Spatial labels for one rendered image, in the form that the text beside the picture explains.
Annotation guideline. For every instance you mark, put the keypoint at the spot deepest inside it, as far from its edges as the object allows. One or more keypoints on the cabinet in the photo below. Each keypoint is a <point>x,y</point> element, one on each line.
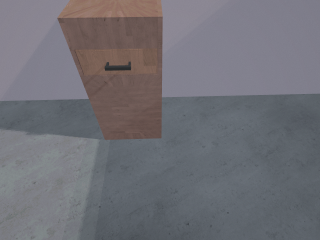
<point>126,106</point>

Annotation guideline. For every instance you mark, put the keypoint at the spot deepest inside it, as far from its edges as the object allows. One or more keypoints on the handle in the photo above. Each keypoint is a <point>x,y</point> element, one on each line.
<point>117,67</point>

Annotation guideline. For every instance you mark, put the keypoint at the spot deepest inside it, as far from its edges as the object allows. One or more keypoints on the drawer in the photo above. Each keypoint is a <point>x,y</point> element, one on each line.
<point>143,60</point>

